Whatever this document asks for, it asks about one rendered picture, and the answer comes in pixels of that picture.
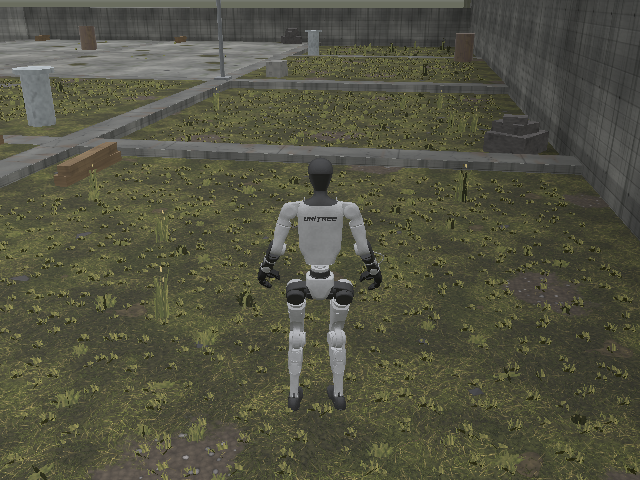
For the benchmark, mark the robot left forearm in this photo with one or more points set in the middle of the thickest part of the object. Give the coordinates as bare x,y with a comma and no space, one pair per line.
269,260

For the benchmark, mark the humanoid robot head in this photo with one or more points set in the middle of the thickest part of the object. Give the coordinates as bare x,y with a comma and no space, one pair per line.
320,172

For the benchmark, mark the robot left upper arm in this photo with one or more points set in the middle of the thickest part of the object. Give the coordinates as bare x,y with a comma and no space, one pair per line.
288,211

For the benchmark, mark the robot right forearm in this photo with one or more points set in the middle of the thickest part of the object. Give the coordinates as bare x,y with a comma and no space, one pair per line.
370,261

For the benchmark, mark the robot left hand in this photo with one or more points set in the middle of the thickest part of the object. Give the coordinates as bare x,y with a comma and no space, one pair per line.
262,275

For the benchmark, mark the robot right upper arm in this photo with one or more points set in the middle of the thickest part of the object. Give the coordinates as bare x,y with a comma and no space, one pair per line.
351,211

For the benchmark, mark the robot right hand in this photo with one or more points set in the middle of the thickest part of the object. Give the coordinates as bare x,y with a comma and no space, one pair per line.
377,279

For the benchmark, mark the robot right foot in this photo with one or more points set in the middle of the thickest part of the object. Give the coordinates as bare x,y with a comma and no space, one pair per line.
339,402

